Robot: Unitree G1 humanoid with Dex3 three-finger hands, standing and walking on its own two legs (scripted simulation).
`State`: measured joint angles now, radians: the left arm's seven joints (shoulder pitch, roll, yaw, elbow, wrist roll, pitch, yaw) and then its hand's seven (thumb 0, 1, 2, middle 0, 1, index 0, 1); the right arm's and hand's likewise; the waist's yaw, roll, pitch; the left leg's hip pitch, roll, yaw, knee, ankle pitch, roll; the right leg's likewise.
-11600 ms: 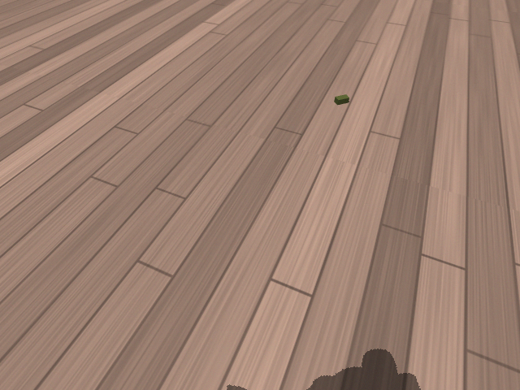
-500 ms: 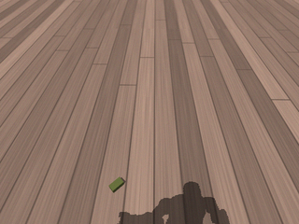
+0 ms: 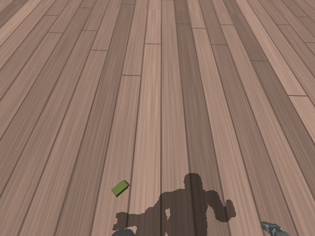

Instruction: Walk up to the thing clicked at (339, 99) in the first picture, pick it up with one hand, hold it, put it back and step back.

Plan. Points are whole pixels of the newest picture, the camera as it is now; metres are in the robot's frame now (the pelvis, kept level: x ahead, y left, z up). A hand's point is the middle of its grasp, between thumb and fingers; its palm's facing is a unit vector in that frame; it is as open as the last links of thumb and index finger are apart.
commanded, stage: walk up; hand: left
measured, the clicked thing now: (120, 188) +0.44 +0.22 -0.74
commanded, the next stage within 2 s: stand in 1.40 s
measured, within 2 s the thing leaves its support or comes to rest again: neither
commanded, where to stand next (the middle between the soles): +0.05 -0.02 m, yaw +0 degrees
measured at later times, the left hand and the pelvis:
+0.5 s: hand out of the picture +0.11 +0.23 -0.14, palm faces -0.03 -0.94 -0.35, open 7.4 cm; pelvis +0.01 -0.02 +0.01, yaw -1 degrees
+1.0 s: hand out of the picture +0.09 +0.24 -0.13, palm faces +0.01 -0.94 -0.33, open 7.4 cm; pelvis +0.01 -0.02 +0.02, yaw +0 degrees
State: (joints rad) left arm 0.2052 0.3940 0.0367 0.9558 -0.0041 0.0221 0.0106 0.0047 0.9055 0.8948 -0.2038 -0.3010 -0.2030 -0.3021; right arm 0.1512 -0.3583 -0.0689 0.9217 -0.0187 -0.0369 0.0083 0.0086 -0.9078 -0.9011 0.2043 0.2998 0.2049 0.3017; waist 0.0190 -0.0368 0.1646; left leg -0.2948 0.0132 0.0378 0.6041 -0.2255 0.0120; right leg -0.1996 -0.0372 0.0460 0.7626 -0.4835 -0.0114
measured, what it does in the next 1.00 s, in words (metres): steps on the spot: right foot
